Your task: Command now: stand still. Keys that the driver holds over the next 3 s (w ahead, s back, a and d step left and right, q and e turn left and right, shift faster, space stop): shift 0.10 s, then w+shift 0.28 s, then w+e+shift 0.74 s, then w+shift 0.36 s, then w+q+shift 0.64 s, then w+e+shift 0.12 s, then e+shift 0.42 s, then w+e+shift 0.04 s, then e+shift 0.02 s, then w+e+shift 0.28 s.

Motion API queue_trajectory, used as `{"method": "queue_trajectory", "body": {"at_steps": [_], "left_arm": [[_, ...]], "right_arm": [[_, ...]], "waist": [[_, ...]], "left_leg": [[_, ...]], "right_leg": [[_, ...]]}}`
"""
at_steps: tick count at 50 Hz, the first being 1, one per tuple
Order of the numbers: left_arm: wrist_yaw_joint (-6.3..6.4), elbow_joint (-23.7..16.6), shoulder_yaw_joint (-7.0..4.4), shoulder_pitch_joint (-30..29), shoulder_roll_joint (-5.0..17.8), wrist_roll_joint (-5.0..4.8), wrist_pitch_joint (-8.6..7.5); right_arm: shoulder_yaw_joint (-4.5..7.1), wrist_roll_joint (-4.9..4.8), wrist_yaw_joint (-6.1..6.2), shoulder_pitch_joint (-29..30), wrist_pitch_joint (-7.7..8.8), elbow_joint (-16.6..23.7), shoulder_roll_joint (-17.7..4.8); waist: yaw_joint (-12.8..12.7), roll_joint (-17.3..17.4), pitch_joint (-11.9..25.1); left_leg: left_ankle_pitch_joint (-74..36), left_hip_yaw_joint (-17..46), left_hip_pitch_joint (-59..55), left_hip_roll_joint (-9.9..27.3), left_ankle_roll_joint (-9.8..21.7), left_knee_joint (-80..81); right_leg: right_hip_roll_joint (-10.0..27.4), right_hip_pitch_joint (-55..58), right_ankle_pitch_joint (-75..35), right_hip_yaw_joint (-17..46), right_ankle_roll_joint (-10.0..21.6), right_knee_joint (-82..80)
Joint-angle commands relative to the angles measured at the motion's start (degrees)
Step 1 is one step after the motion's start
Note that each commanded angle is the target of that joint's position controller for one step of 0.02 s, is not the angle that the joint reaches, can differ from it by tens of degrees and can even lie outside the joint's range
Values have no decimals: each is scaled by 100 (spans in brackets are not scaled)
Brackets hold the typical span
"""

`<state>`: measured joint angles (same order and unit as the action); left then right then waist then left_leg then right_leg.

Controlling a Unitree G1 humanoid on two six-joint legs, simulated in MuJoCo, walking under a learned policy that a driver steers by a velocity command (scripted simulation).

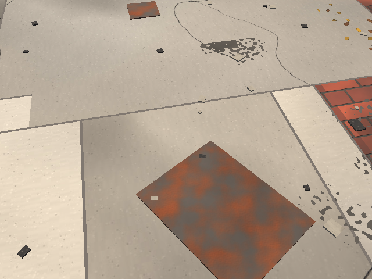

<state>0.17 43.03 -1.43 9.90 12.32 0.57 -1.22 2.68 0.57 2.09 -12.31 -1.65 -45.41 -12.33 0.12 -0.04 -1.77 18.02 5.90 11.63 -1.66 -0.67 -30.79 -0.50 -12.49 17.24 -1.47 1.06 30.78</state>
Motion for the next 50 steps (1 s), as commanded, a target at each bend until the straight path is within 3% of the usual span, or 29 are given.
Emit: {"method": "queue_trajectory", "body": {"at_steps": [1,5,6,7,9,10,12,13,16,19,21,22,23,24,25,26,28,29,35,39,41,43,44,45,46,47,48,49,50], "left_arm": [[23,-263,-140,-101,563,-8,-86],[37,-72,-139,-37,567,-15,-91],[53,53,-181,173,665,-38,-64],[72,143,-272,405,909,-118,-29],[127,300,-395,926,1349,-226,-96],[159,308,-419,994,1387,-182,-191],[152,199,-360,721,1168,-118,-372],[127,142,-349,601,1110,-167,-389],[76,99,-382,439,1198,-257,-350],[24,121,-415,534,1327,-335,-333],[-6,97,-330,527,1120,-330,-304],[-31,-17,-210,310,793,-211,-327],[-69,-301,-27,-91,157,-29,-389],[-39,-588,-16,230,66,-380,-530],[-24,-641,-87,88,504,-544,-554],[-38,-683,-127,-26,692,-480,-528],[-80,-582,-172,198,681,-299,-403],[-140,-526,-197,334,657,-330,-309],[-234,-792,-214,-275,509,-332,-93],[-440,-1068,-144,-955,356,-338,-189],[-539,-1210,-159,-1137,386,-348,-239],[-560,-1228,-280,-734,660,-421,-200],[-538,-1071,-404,35,920,-448,-130],[-477,-768,-613,1239,1385,-426,-38],[-341,-353,-826,2590,1755,-370,28],[-234,-48,-737,2492,1720,-288,73],[-253,-490,-572,1796,1592,-30,-107],[-251,-542,-529,1961,1180,-30,-216],[-276,-502,-492,1855,1061,-34,-330]], "right_arm": [[152,-3,48,-14,65,214,-605],[159,-10,75,-49,62,32,-587],[170,-43,82,-256,52,-99,-562],[207,-100,66,-317,73,-126,-620],[174,-271,-23,387,310,278,-502],[197,-315,-63,837,439,445,-639],[233,-265,-142,682,628,388,-646],[223,-253,-186,526,689,330,-605],[151,-182,-256,409,767,173,-378],[121,-232,-283,199,750,88,-411],[194,-277,-243,-436,764,-68,-583],[314,-318,-195,-1309,789,-270,-845],[451,-175,-133,-2373,813,-403,-1469],[465,33,-215,-2229,917,-199,-1732],[371,-26,-258,-1712,990,-120,-1410],[257,-96,-278,-1380,1026,-58,-1063],[122,-46,-319,-856,984,-48,-731],[68,-7,-313,-754,974,-82,-573],[36,119,-125,-1011,976,-259,-586],[52,86,4,-1334,889,-335,-813],[108,82,70,-1313,805,-292,-1155],[209,61,190,-1320,652,-238,-1544],[265,44,221,-1058,577,-125,-1700],[312,23,175,-642,552,59,-1801],[308,-65,62,-205,618,243,-1721],[-5,91,-89,-93,829,417,-498],[-210,-174,-193,-717,1157,946,-13],[-130,-253,-239,30,1393,1214,-652],[-73,-368,-246,225,1441,1347,-829]], "waist": [[-2,4,256],[-4,-8,212],[-19,-137,443],[-106,-386,238],[-317,-1204,-599],[-469,-1058,-938],[-240,-552,-540],[-171,-495,-296],[-78,-754,2],[48,-747,-73],[450,-473,-56],[925,-205,235],[1356,1243,630],[962,1702,836],[793,1065,364],[664,857,59],[280,700,-106],[152,806,-195],[202,310,-778],[357,106,-983],[217,315,-796],[-228,838,-315],[-711,1116,65],[-1326,1179,614],[-1928,791,1072],[-1274,-1195,366],[-328,-1874,1265],[-766,-914,1284],[-437,-41,662]], "left_leg": [[-1384,271,-50,284,102,405],[-1391,246,-97,279,73,444],[-222,-17,-81,53,119,279],[1193,-269,453,-148,190,-84],[1228,-698,1989,23,236,-1459],[1226,-307,2615,398,289,-2204],[735,-111,3195,762,398,-2739],[547,-199,3028,818,408,-2444],[-15,-774,1382,515,192,-1051],[-500,-1092,514,334,56,-191],[-569,-1142,-676,172,95,112],[-424,-818,-1808,357,202,181],[960,894,-2635,1642,467,827],[2982,3551,-2781,2643,1223,1761],[3560,3637,-2445,2801,1273,2002],[2807,2849,-2180,2635,1060,1911],[1402,1355,-1417,2104,763,1997],[829,727,-1078,1907,579,2067],[-1178,-1354,-539,1380,247,2548],[-2538,-1984,-1176,1415,-16,2518],[-5303,-2288,-1389,1423,-140,2021],[-8030,-2349,-1840,1613,-75,1019],[-8953,-2299,-1814,1743,39,130],[-9162,-2140,-1334,1785,195,-1194],[-7449,-2041,-207,1382,281,-3143],[778,-1598,2070,196,213,-5731],[1651,-237,3868,-314,280,-6988],[912,361,4207,-87,525,-6635],[392,347,4128,131,603,-5909]], "right_leg": [[375,70,-1092,420,123,-549],[369,66,-1054,430,136,-622],[300,195,241,426,229,-728],[462,197,2083,820,467,-997],[2023,218,4314,3124,1359,-2371],[2459,155,3855,3808,1625,-2714],[2304,814,2625,3405,1397,-2534],[2066,878,2198,2884,1212,-2502],[1217,78,1072,1325,872,-2457],[1257,-395,1178,1074,994,-2163],[1165,-1260,1235,1148,896,-1522],[849,-1956,794,943,698,-429],[266,-2976,835,378,311,2278],[-204,-4222,1068,898,320,3790],[249,-4941,598,1245,424,4562],[420,-5151,19,1219,484,4710],[757,-4596,-701,1137,358,4495],[833,-4280,-958,1081,295,4481],[559,-4059,-2210,513,188,3569],[451,-3838,-2426,-205,450,2161],[113,-2986,-2138,-796,673,1541],[-292,-2151,-1595,-1154,806,1507],[-399,-1353,-1187,-1139,923,1602],[-433,78,-847,-914,1144,1594],[-317,2072,-1210,-290,1365,648],[155,2767,-984,870,1543,874],[1123,3526,903,4179,2721,-248],[1380,3250,1964,5094,2595,-1550],[1405,2449,2057,4966,2327,-1920]]}}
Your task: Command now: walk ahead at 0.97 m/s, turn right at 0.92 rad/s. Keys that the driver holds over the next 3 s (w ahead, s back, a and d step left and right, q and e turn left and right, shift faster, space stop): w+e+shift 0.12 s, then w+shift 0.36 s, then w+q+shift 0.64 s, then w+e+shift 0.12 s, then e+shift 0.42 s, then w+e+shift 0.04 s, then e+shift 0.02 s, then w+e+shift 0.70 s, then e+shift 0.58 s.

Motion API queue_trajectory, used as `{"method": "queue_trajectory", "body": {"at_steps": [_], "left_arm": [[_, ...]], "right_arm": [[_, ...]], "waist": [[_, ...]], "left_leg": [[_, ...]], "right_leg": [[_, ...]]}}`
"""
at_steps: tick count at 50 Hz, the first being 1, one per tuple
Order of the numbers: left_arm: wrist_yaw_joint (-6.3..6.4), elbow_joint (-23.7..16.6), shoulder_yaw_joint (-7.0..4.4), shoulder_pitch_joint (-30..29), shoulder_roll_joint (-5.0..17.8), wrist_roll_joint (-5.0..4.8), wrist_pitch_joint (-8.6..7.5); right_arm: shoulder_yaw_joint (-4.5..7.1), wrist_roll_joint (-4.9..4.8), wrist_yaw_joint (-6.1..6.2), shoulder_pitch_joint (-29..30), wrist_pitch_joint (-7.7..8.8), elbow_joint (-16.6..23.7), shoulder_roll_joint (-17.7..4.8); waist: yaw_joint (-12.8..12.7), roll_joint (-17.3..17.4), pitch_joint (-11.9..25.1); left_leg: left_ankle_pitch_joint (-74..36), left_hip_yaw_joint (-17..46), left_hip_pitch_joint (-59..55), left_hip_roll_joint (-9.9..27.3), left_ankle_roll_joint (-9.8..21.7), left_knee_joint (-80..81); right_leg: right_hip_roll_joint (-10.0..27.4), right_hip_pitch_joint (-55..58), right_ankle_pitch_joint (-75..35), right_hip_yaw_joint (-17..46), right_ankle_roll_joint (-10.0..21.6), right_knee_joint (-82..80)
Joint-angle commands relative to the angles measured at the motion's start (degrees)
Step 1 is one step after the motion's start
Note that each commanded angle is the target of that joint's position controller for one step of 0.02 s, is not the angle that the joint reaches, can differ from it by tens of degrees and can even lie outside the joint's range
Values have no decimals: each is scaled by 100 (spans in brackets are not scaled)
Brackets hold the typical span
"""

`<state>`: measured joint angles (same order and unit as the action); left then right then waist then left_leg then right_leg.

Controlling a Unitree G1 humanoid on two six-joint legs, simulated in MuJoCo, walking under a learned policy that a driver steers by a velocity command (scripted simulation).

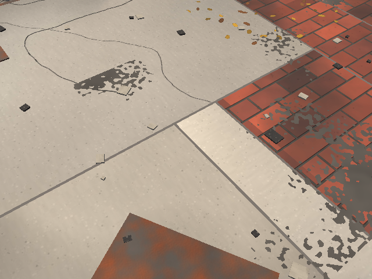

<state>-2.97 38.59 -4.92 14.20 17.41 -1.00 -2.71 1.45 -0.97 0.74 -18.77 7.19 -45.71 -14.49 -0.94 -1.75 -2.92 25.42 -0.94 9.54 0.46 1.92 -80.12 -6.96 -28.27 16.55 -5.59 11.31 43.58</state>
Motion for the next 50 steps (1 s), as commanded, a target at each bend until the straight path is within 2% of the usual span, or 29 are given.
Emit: {"method": "queue_trajectory", "body": {"at_steps": [1,4,6,8,10,14,16,17,18,19,20,21,22,23,24,26,29,33,37,39,40,41,42,43,44,45,46,47,50], "left_arm": [[-1,-131,-107,925,483,60,-240],[132,-320,-58,175,418,42,-277],[258,-277,-31,244,398,-31,-285],[394,-101,-13,388,367,-65,-229],[394,108,-25,838,411,-102,-209],[381,398,-28,1220,373,-140,-184],[374,442,-84,1110,561,-27,-105],[314,382,-86,865,667,115,-76],[266,152,23,406,449,274,-94],[210,136,260,1691,-432,0,-207],[240,222,322,1542,-115,-287,-241],[250,40,231,521,323,-302,-262],[249,-149,265,-228,321,-152,-308],[229,-293,284,-557,176,-47,-363],[196,-319,276,-496,79,-31,-356],[189,-316,306,-370,-58,-24,-314],[168,-528,387,-757,-94,122,-392],[31,-780,445,-1864,-93,130,-569],[59,-830,236,-2099,286,-26,-621],[140,-722,11,-1254,662,-55,-635],[219,-511,-94,-39,839,-56,-603],[323,-266,-202,1350,1324,-33,-493],[186,-160,-201,1329,1526,87,-480],[200,-211,-95,973,818,78,-438],[247,-122,-26,794,510,41,-404],[251,-18,8,567,408,116,-379],[249,72,41,305,229,211,-376],[262,163,66,87,107,271,-384],[248,302,40,-337,82,103,-423]], "right_arm": [[60,-92,-78,734,487,1251,-578],[154,89,-31,363,160,1167,-770],[108,261,28,1040,93,1437,-699],[-10,314,5,1728,97,1634,-343],[-60,194,-42,2211,118,1766,-159],[133,-43,-102,2556,176,1914,-592],[327,-67,-116,1825,221,1786,-921],[454,-116,-81,870,203,1614,-1133],[483,-89,-21,-694,139,1352,-1273],[600,86,-124,-1229,112,985,-1821],[504,80,-206,-1393,129,897,-1252],[416,75,-142,-991,62,904,-815],[384,143,-144,-798,-2,846,-778],[359,191,-190,-653,-5,771,-747],[274,235,-217,-468,19,717,-519],[167,81,-297,-385,15,616,-265],[236,-6,-193,-446,24,556,-566],[330,-124,-37,-703,-6,464,-873],[293,-180,0,-1186,-174,187,-768],[324,-69,-10,-1190,-295,129,-942],[315,26,-18,-851,-328,311,-989],[135,276,-3,-915,-278,559,-396],[-51,-266,-26,-1749,-156,771,177],[65,-451,56,-1212,-181,633,-374],[111,-375,62,-446,-203,764,-550],[121,-235,44,-59,-248,825,-519],[159,-113,2,155,-302,914,-455],[156,-153,-72,91,-402,978,-298],[97,-174,-155,312,-643,1205,-74]], "waist": [[72,1012,349],[602,675,-152],[404,573,-419],[76,189,-435],[-373,-58,-191],[-602,-437,-100],[-125,-617,327],[472,-703,946],[1265,-617,1918],[577,2293,3014],[810,2470,2714],[972,1519,1494],[947,338,856],[738,83,403],[424,272,293],[122,571,81],[30,377,-323],[368,443,-424],[387,698,-325],[-192,907,360],[-876,1006,1135],[-1155,-161,2424],[-504,-2654,3385],[-693,-1712,2259],[-783,-1066,1322],[-590,-163,802],[-366,-62,455],[-106,-328,256],[211,-292,-224]], "left_leg": [[-713,1039,3843,198,258,-410],[-939,1009,3016,534,-263,695],[-1445,646,2582,529,-485,1844],[-2778,275,1894,363,-586,3254],[-3680,43,1192,122,-618,4188],[-3361,330,1718,131,-429,5229],[-2615,177,1286,-19,-108,5204],[-2367,43,245,-49,140,5055],[-1717,666,-1855,566,416,4419],[745,4036,-4052,2003,1540,5356],[2551,5611,-4079,2222,1476,6431],[2064,4716,-3295,2017,1206,6506],[875,3788,-2339,1694,1033,6487],[173,3257,-1614,1461,1067,6541],[-137,2843,-1098,1258,1027,6666],[-533,2537,-502,958,1108,6922],[-1106,2386,36,996,1350,7226],[-1549,1616,1125,695,1093,7566],[-2160,1814,-38,939,838,6959],[-4245,1636,-272,733,583,5432],[-4152,1521,650,499,363,3905],[-1853,1207,1788,86,272,1834],[332,1142,3394,-218,133,46],[-31,1059,4118,183,138,-479],[-421,801,4417,358,135,-544],[-657,724,4120,609,117,-327],[-811,748,3847,775,125,11],[-805,811,3573,951,113,146],[-824,743,3706,1186,43,478]], "right_leg": [[1859,2944,1763,4896,1053,-3212],[1157,1143,879,3748,955,-3354],[794,265,49,2980,831,-3413],[404,-191,-704,2179,520,-3149],[466,-145,-550,2105,303,-3115],[1043,1845,-1018,2617,170,-2545],[1283,2704,-3347,2615,14,-1713],[1184,2679,-4563,2419,-141,-718],[1039,1479,-4132,2262,-287,1129],[20,-695,62,1797,-710,3563],[243,-1742,936,1794,-659,4120],[569,-2212,621,1570,-568,4178],[742,-2022,366,1373,-535,3895],[864,-1929,239,1342,-527,3530],[1086,-1624,64,1375,-510,3189],[1213,-1373,52,1225,-586,2661],[1339,-1630,-527,1123,-908,1530],[866,230,-2408,817,-1224,-606],[699,662,-2169,960,-1178,-1487],[516,1777,-1330,746,-936,-1498],[966,3422,-1099,1023,-765,-1107],[2182,5323,-22,2447,-629,-897],[3375,6322,2511,5811,336,-2372],[3081,5618,3200,5575,140,-2841],[2915,4883,2227,4432,-50,-2732],[2729,3943,926,3567,-111,-2735],[2493,3213,262,2928,-130,-2835],[2423,2691,-84,2454,-151,-2950],[2432,1984,-968,1330,-235,-3380]]}}
Over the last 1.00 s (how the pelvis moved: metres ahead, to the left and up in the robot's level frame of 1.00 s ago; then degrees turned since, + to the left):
0.41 0.01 -0.04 -26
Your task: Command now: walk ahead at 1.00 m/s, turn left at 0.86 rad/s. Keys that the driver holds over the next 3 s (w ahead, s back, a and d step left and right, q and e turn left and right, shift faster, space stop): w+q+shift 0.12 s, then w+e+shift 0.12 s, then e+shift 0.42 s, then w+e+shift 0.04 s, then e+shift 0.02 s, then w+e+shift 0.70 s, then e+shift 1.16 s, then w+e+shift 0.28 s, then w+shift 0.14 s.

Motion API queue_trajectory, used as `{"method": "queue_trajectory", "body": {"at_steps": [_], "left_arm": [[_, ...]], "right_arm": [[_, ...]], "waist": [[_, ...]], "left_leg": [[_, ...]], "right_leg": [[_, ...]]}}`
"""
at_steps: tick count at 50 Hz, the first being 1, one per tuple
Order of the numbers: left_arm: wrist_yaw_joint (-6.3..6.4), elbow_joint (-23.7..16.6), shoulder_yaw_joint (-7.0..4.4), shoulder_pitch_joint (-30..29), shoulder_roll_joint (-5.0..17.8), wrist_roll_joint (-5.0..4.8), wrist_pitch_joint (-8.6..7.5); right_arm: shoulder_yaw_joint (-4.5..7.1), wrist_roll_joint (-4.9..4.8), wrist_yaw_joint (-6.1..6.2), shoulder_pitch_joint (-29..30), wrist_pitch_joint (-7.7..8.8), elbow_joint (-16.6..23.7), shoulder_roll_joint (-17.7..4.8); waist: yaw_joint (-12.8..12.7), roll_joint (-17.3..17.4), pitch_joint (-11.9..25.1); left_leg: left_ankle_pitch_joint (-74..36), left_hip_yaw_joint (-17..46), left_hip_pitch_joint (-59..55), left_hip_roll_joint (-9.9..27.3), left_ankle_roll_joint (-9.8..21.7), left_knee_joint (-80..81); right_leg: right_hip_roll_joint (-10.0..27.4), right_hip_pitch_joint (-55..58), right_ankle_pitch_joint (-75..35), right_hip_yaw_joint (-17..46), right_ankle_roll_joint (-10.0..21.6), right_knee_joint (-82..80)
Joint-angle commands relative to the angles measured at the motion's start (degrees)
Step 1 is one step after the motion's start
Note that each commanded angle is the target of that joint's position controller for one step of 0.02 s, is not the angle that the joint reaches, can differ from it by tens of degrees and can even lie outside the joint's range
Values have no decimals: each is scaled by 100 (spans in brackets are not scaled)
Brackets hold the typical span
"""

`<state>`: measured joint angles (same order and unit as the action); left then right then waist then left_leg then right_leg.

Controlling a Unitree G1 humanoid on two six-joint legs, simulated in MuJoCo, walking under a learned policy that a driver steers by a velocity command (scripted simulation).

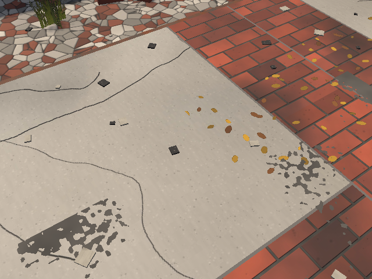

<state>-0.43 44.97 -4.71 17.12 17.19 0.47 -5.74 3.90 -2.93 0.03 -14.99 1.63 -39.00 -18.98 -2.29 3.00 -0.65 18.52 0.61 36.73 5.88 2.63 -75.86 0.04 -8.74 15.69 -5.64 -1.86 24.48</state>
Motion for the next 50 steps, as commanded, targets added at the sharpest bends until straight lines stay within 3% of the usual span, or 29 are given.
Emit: {"method": "queue_trajectory", "body": {"at_steps": [1,3,6,8,10,11,12,13,14,15,16,17,18,20,22,26,30,32,34,35,36,37,38,39,40,41,42,45,50], "left_arm": [[15,-326,-13,-737,241,-49,-142],[68,-345,-70,-955,512,-27,-171],[93,-246,-146,-618,892,-58,-159],[37,-49,-164,20,1152,-109,-140],[48,87,-219,219,1571,-145,5],[62,142,-196,116,1628,-100,101],[82,148,-108,-69,1513,-98,142],[-1,16,226,1009,214,-18,85],[-50,177,292,1189,396,-390,-132],[-24,-42,92,136,995,-622,-184],[29,-232,134,-174,811,-567,-188],[104,-175,143,-381,677,-378,-90],[111,-44,91,74,638,-292,31],[92,169,48,480,509,-294,308],[96,54,62,163,294,-276,462],[-78,-249,133,-449,90,-143,442],[-343,-475,19,-614,337,-110,520],[-388,-487,-123,-230,623,-127,602],[-280,-390,-342,687,952,-205,660],[-145,-296,-477,1278,1144,-251,684],[-96,-358,-456,745,1435,-255,645],[-180,-715,-439,494,1655,-52,449],[-231,-926,-381,313,1340,-149,291],[-226,-929,-300,223,1040,-231,215],[-217,-956,-236,19,902,-286,187],[-149,-989,-227,-100,891,-254,173],[-63,-1038,-213,-111,857,-206,184],[127,-1015,-195,181,807,-238,249],[208,-1057,-168,208,761,-265,407]], "right_arm": [[-160,71,-112,25,-92,621,336],[-164,112,-194,202,-67,694,197],[-139,140,-346,863,-2,785,7],[-148,142,-378,1187,73,909,35],[37,103,-364,833,74,946,-373],[216,87,-299,-191,25,701,-704],[423,61,-170,-1556,-53,306,-1047],[434,233,-86,-1398,-4,174,-1677],[281,433,-128,-1608,114,423,-1182],[171,544,-205,-1232,247,432,-833],[164,478,-238,-803,340,335,-852],[114,450,-245,-315,392,239,-612],[86,503,-242,-112,468,233,-457],[31,436,-222,196,552,178,-126],[63,403,-99,524,581,123,-200],[111,380,211,864,411,149,-342],[187,197,288,769,165,88,-568],[225,106,291,1015,37,177,-636],[244,30,236,1227,-70,239,-628],[185,53,149,1393,-64,281,-470],[3,351,41,1153,-29,403,303],[-17,277,-44,361,108,636,132],[59,103,-119,821,330,611,-441],[113,71,-125,1340,437,699,-631],[120,208,-67,1499,450,595,-582],[129,330,-24,1533,454,568,-534],[148,350,-24,1575,443,529,-510],[118,368,-17,1879,462,479,-186],[84,224,6,2214,479,627,34]], "waist": [[428,-696,-544],[522,-539,-635],[241,-46,-770],[162,-123,-774],[679,-659,-408],[1300,-809,129],[2065,-610,727],[933,1627,1302],[1140,1342,2856],[1294,416,1865],[934,106,931],[632,-420,375],[323,-53,382],[67,74,332],[-34,18,45],[57,2,12],[148,85,231],[-99,185,326],[-602,47,736],[-987,-365,758],[-210,-2044,150],[318,-2339,1359],[24,-1341,1028],[28,-544,462],[192,80,203],[273,55,175],[276,-120,196],[51,-299,215],[-173,-1068,-43]], "left_leg": [[-478,598,1042,689,-67,297],[-1399,409,744,626,-85,1084],[-2396,-274,148,267,133,2471],[-2178,-544,-537,-217,373,3078],[-1064,-713,-1102,-727,635,3363],[-841,-688,-2271,-867,792,3562],[-1212,-462,-4283,-811,861,3899],[-731,2033,-6285,746,1200,3983],[156,4388,-6444,1710,1610,5217],[-947,3750,-5559,1652,1370,5624],[-2375,2856,-4520,1593,1305,5564],[-3113,1990,-3697,1300,1074,5589],[-4030,1365,-3072,1301,1030,5538],[-4483,530,-2612,1089,863,5823],[-4672,-77,-2380,986,820,6122],[-4266,-1271,-2543,480,670,6168],[-4560,-1443,-3474,787,563,5607],[-5263,-1473,-3597,893,433,4921],[-5298,-1496,-3250,814,214,3341],[-3588,-1352,-2434,469,-31,1972],[1609,-1032,-1042,-707,-357,236],[2126,394,490,-1421,-419,-933],[1532,928,1034,-1019,-174,-695],[1009,897,1060,-829,-14,-142],[697,880,672,-623,2,420],[404,956,229,-513,-31,1039],[147,941,-174,-486,-97,1470],[-471,704,-537,-675,-350,2646],[-1002,661,-942,-962,-712,4013]], "right_leg": [[1729,-69,-1164,1011,1069,-1572],[1467,-270,-1304,222,931,-1777],[1184,106,-1812,-583,698,-1884],[1385,449,-3780,-554,801,-1770],[1644,1231,-6363,-473,914,-661],[1697,1113,-7036,-392,935,531],[1461,57,-6483,-398,801,2293],[288,-2251,816,-188,458,5204],[-319,-2509,1649,1594,567,6323],[-172,-2787,1310,1676,537,6403],[81,-2851,1011,1539,462,5949],[412,-2728,759,1302,387,5539],[614,-2179,511,1368,293,5363],[769,-1734,357,1290,122,4873],[764,-2027,81,1038,40,4417],[590,-1933,-1717,446,16,2371],[362,-1821,-2022,106,223,1456],[128,-1501,-1389,-114,433,1479],[-221,-297,-1021,-172,838,1294],[-235,643,-1263,347,1177,949],[386,636,-2999,2110,1699,712],[1359,1801,921,5785,3044,-783],[1745,1740,2931,6281,2787,-1691],[1630,1181,3618,5982,2383,-1759],[1405,546,3165,5438,2062,-1636],[1084,104,2677,4907,1923,-1531],[772,-105,2270,4439,1799,-1514],[306,-158,1063,3645,1664,-1334],[37,-571,983,3583,1497,-1094]]}}
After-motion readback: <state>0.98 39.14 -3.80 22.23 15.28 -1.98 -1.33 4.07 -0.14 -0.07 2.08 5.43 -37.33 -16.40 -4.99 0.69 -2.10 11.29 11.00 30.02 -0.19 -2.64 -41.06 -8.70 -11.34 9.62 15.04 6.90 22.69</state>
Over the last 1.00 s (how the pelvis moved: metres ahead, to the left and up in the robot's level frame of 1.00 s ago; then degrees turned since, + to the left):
0.84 -0.08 0.04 2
